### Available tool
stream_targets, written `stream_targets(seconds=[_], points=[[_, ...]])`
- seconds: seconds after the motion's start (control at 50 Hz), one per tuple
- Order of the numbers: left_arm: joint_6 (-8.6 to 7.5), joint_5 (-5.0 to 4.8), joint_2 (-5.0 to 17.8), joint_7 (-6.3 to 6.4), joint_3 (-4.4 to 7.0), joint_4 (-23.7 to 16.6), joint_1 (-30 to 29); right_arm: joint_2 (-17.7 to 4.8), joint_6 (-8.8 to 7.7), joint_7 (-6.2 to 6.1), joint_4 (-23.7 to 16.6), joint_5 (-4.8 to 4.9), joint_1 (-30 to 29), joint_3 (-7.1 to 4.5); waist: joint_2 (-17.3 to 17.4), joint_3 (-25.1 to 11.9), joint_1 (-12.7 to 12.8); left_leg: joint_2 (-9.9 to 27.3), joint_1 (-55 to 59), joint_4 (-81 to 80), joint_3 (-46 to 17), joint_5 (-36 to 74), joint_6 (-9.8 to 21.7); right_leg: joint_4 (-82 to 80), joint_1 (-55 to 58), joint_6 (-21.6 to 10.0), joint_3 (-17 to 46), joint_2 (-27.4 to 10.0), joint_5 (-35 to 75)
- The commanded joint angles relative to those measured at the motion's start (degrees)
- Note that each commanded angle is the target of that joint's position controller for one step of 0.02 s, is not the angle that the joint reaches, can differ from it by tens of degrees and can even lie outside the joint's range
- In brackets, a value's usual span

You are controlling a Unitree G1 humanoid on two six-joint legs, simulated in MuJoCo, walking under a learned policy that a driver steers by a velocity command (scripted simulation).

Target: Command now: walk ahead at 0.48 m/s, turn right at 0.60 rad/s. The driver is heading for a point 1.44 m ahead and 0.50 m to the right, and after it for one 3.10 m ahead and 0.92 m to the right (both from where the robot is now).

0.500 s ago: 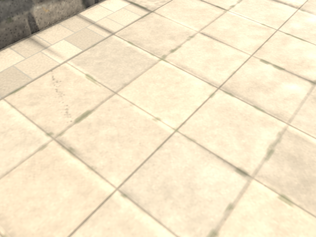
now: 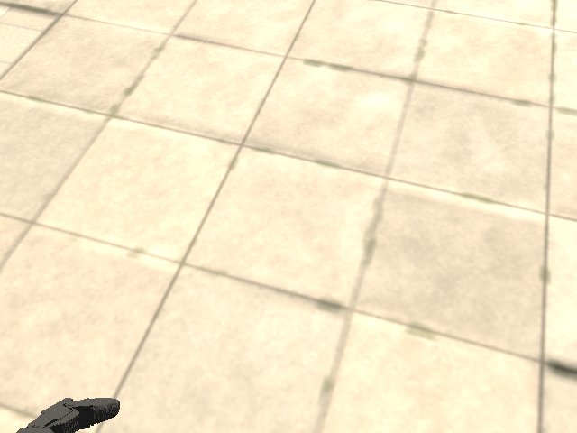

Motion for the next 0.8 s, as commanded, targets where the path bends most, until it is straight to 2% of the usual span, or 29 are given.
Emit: stream_targets(seconds=[0.02, 0.04, 0.06, 0.08, 0.12, 0.18, 0.22, 0.24, 0.28, 0.34, 0.36, 0.38, 0.4, 0.42, 0.44, 0.46, 0.48, 0.5, 0.52, 0.54, 0.58, 0.64, 0.74, 0.8], points=[[-1.67, 0.32, 8.7, 0.60, 2.71, -0.2, 13.4, -7.7, -4.45, 0.05, -9.4, 0.38, -7.6, -0.95, -3.6, -10.4, 7.8, 0.4, -35.2, 12.9, -6.1, 8.1, 2.4, -20.8, 35.6, -12.9, 31.7, -17.3, -1.4], [-1.65, 0.58, 7.6, 0.68, 2.28, -0.7, 9.7, -7.6, -4.36, -0.14, -8.9, -1.12, -7.1, -1.20, -2.6, -7.7, 5.4, 1.7, -31.3, 8.4, -6.2, 10.9, 1.9, -21.3, 28.5, -11.9, 26.8, -14.9, 4.3], [-1.73, 1.32, 6.7, 0.92, 1.86, -1.3, 7.5, -7.5, -3.74, 0.08, -8.4, -1.47, -6.1, -1.36, -3.8, -6.7, 3.4, 2.5, -27.8, 6.5, -6.6, 13.0, 1.5, -22.8, 23.8, -11.7, 24.3, -13.2, 8.0], [-1.94, 1.49, 6.7, 1.17, 1.84, -1.1, 6.4, -7.0, -3.13, 0.26, -8.2, -1.64, -5.5, -1.31, -4.2, -6.2, 2.5, 2.3, -26.1, 4.9, -6.1, 13.9, 0.7, -24.0, 21.0, -12.1, 23.2, -12.5, 10.9], [-2.38, 1.03, 7.0, 1.77, 1.86, 0.2, 6.9, -5.7, -2.12, 0.39, -8.1, -2.15, -6.1, -1.00, -3.3, -4.8, 1.8, 1.4, -25.2, 0.9, -4.8, 15.8, -1.1, -24.8, 16.7, -12.6, 20.0, -11.4, 16.6], [-2.25, 0.64, 8.1, 2.77, 2.14, 2.4, 9.5, -3.4, -2.03, 0.47, -10.3, -2.30, -13.8, -0.03, -3.4, -2.2, 4.0, -0.8, -24.7, -12.9, -4.0, 25.9, -2.3, -24.6, 13.4, -10.5, 16.3, -8.5, 17.4], [-1.93, 0.24, 8.6, 3.13, 2.35, 3.6, 11.5, -1.9, -2.43, 1.02, -11.4, -1.95, -19.2, 0.65, -4.2, -1.7, 6.1, -3.2, -20.6, -22.8, -3.5, 32.8, -2.1, -23.8, 11.8, -8.6, 15.3, -6.9, 13.8], [-1.84, 0.04, 9.1, 3.25, 2.52, 4.2, 12.8, -1.8, -2.63, 1.37, -12.0, -1.56, -21.4, 0.76, -4.3, -1.6, 7.0, -4.3, -18.7, -25.9, -3.3, 34.6, -2.0, -23.8, 11.6, -8.2, 16.1, -7.1, 12.0], [-1.72, -0.38, 9.5, 3.40, 2.68, 5.4, 14.7, -3.1, -2.99, 1.89, -12.8, -0.83, -23.6, 0.40, -4.7, -1.4, 7.6, -5.0, -16.7, -29.7, -4.9, 35.8, -1.3, -22.3, 13.4, -7.7, 19.2, -8.6, 9.1], [-1.16, -0.39, 8.9, 3.80, 2.74, 6.3, 15.0, -5.5, -3.33, 2.23, -12.8, -0.63, -22.5, -0.64, -6.2, -1.8, 6.2, -4.8, -15.1, -32.7, -7.1, 30.5, 0.7, -17.1, 19.5, -6.3, 24.1, -11.1, 9.0], [-0.82, -0.21, 8.9, 3.81, 2.88, 6.4, 14.9, -6.0, -3.48, 2.16, -12.6, -0.62, -21.0, -0.98, -7.0, -2.2, 5.4, -5.0, -13.0, -32.8, -6.6, 27.0, 1.6, -15.2, 20.4, -5.8, 25.2, -11.4, 10.9], [-0.56, 0.07, 8.2, 3.72, 2.66, 6.4, 14.4, -6.5, -3.67, 1.97, -11.5, -0.74, -16.9, -1.53, -7.3, -3.9, 3.4, -5.5, -7.7, -34.4, -5.0, 26.0, 3.0, -11.8, 20.9, -5.0, 24.7, -10.4, 15.5], [-0.53, 0.52, 5.9, 3.43, 1.83, 6.3, 14.5, -8.0, -3.94, 1.68, -10.4, -1.33, -10.7, -2.36, -6.3, -8.6, 0.4, -3.8, 2.5, -34.9, -5.2, 26.6, 5.2, -3.3, 19.5, -3.3, 22.1, -7.2, 18.9], [-0.54, 1.75, 2.7, 3.33, 0.49, 5.3, 16.0, -10.9, -3.85, 1.30, -9.9, -2.16, -2.1, -2.90, 0.2, -18.1, -2.2, 5.6, 18.2, -33.1, -15.1, 24.7, 8.8, 12.9, 12.1, -1.2, 17.8, -3.2, 8.2], [-1.08, -0.60, -0.4, 3.24, -0.37, 5.5, 25.8, -13.9, -3.16, 2.01, -6.7, -2.33, 2.1, -3.92, 21.4, -24.0, 2.1, 16.5, 34.1, -40.5, -43.4, 9.8, 18.2, 31.4, -8.0, 2.9, 12.5, 4.6, -20.4], [-1.22, -1.11, 5.3, 3.42, 0.38, 7.1, 24.4, -8.0, -3.01, 2.39, -7.6, -0.72, 1.2, -2.63, 13.8, -19.6, 0.5, 16.3, 31.6, -44.0, -47.7, -2.5, 16.8, 37.9, -14.3, 3.4, 15.0, 0.7, -19.7], [-1.19, -0.90, 8.1, 3.31, 1.13, 6.2, 17.0, -5.1, -2.69, 2.10, -8.0, -0.52, -1.9, -1.86, 7.3, -11.8, -0.9, 14.1, 24.3, -44.8, -38.3, -1.2, 14.7, 38.9, -16.0, 3.6, 13.6, -1.1, -14.5], [-1.24, -0.17, 7.7, 3.47, 1.02, 5.0, 12.4, -4.7, -2.32, 1.98, -8.3, -1.16, -5.1, -1.49, 2.7, -7.5, 0.1, 11.9, 17.0, -45.6, -31.7, 5.6, 13.8, 37.4, -14.5, 3.6, 11.2, -3.1, -10.8], [-1.57, 0.65, 6.9, 3.35, 1.06, 4.1, 9.5, -4.0, -2.13, 1.88, -7.9, -1.47, -6.6, -1.22, 1.9, -4.0, 0.9, 10.0, 11.5, -46.8, -27.1, 12.1, 14.0, 34.1, -13.9, 3.6, 10.6, -4.6, -8.4], [-1.67, 0.63, 5.8, 3.04, 0.98, 3.9, 9.6, -3.3, -2.29, 1.68, -7.6, -1.93, -7.1, -0.86, 3.5, -3.6, 2.4, 8.3, 8.2, -48.0, -23.6, 16.1, 13.7, 31.6, -11.3, 3.3, 10.2, -6.3, -6.6], [-1.50, 0.56, 3.6, 2.73, 0.45, 4.5, 10.9, -2.7, -2.66, 1.66, -6.6, -1.33, -6.7, -0.71, 5.4, -4.0, 3.5, 6.8, 6.3, -50.0, -19.6, 20.6, 14.5, 27.3, -9.2, 3.6, 8.2, -7.2, -5.9], [-1.54, 1.34, 1.7, 2.54, -0.53, 3.1, 6.5, -5.3, -2.74, 1.45, -5.0, -0.53, -5.3, -1.34, 4.2, -2.3, 2.8, 7.4, 5.1, -52.9, -15.7, 24.5, 16.0, 17.9, -10.8, 4.6, 6.3, -8.5, -1.9], [-2.57, 0.95, 1.0, 1.49, -1.31, 1.8, -2.1, -7.7, -1.68, 1.16, -3.0, 0.15, -2.5, -1.64, 3.7, -1.0, -0.2, 5.3, 4.2, -53.5, -8.3, 27.1, 13.8, 1.0, -5.4, 5.2, 3.6, -7.0, 11.8], [-2.83, 0.42, 1.8, 0.85, -1.12, 0.5, -6.4, -8.4, -0.95, 1.21, -1.2, 0.56, 0.6, -1.71, 3.9, -0.1, -1.3, 7.1, 7.2, -52.2, -8.4, 27.0, 13.1, -3.7, -4.1, 4.5, 3.2, -6.0, 12.6]])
